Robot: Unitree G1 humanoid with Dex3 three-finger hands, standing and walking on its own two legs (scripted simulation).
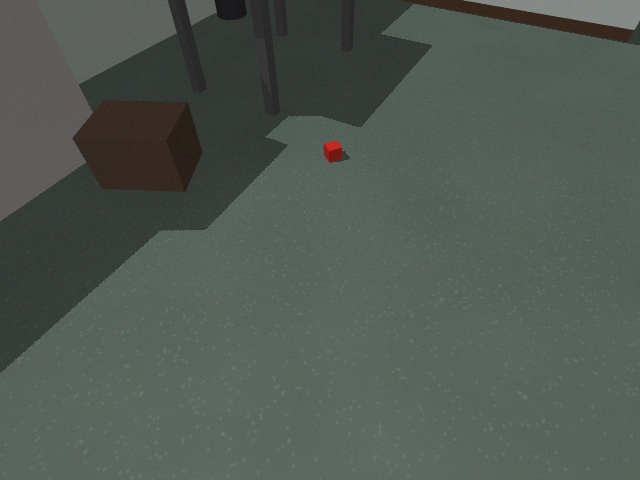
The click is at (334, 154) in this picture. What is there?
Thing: cube
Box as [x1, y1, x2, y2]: [324, 140, 341, 161]
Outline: 336,140 324,143 324,155 329,161 341,158 341,147
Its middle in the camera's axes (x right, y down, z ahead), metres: +0.04 -0.44 +2.00
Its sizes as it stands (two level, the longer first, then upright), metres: 0.069 0.069 0.069
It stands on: the floor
